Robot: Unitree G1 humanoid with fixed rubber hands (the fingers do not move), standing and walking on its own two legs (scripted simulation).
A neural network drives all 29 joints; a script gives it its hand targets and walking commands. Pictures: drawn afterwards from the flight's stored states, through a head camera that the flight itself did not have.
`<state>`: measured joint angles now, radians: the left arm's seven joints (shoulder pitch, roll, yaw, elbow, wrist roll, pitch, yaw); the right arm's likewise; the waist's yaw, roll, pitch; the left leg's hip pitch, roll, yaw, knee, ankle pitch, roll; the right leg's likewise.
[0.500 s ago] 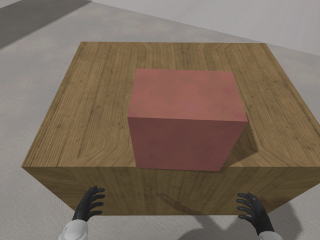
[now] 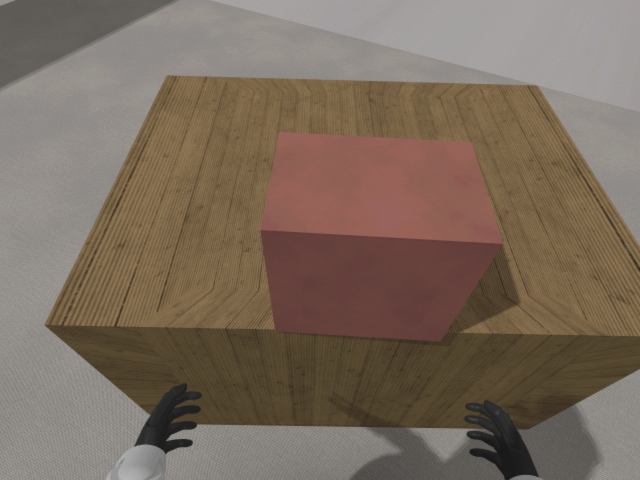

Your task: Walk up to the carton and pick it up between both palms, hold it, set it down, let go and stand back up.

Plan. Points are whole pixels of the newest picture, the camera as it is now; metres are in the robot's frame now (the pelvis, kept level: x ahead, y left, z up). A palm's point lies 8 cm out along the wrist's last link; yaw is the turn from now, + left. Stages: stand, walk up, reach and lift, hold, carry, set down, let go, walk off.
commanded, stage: let go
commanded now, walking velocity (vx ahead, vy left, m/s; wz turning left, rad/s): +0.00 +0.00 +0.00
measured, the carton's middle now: (365, 244) +0.43 -0.04 +0.00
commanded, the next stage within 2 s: stand in 0.16 s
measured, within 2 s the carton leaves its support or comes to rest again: neither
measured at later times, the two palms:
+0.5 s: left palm out of the picture +0.07 +0.25 -0.13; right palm out of the picture +0.08 -0.24 -0.11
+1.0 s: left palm out of the picture -0.03 +0.25 -0.15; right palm out of the picture +0.02 -0.21 -0.13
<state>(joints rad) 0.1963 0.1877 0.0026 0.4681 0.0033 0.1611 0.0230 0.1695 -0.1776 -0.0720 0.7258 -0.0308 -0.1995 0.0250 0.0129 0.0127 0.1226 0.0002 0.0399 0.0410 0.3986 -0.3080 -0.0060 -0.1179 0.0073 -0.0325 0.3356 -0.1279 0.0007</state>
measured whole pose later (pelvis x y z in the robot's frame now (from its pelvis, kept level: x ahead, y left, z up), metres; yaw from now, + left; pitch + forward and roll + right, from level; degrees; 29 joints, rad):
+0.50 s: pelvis +0.00 +0.00 -0.01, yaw +4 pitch +0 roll -1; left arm 0.27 0.23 0.02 0.76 0.04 0.00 -0.01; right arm 0.31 -0.21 -0.04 0.82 -0.03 0.00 0.03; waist 0.02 -0.03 0.00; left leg -0.17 0.01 -0.02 0.50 -0.33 0.00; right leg -0.26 -0.03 -0.09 0.44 -0.18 0.01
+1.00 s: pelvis +0.01 +0.03 +0.00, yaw +5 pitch +0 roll -1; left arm 0.32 0.19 0.02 1.08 0.02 -0.01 0.02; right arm 0.37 -0.17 -0.01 1.00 -0.02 -0.03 -0.01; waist 0.01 -0.02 0.00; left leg -0.13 -0.04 -0.04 0.44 -0.31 0.04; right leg -0.22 -0.08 -0.10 0.40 -0.17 0.05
